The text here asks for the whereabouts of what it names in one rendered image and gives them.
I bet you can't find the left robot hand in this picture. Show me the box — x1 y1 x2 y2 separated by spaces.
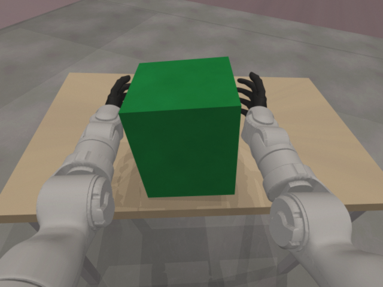
105 75 131 108

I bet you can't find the left robot upper arm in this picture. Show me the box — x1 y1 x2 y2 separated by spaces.
0 174 115 287

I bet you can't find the right robot hand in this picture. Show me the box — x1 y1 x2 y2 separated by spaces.
237 72 267 116

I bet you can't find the robot left forearm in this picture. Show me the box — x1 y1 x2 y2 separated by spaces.
36 105 123 223

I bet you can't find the carton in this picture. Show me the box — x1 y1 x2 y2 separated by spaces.
118 57 241 198

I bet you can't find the right robot upper arm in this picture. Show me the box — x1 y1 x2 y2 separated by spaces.
269 192 383 287

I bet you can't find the robot right forearm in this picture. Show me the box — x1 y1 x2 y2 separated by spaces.
241 106 352 226

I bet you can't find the table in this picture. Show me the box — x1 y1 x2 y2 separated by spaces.
0 72 383 285

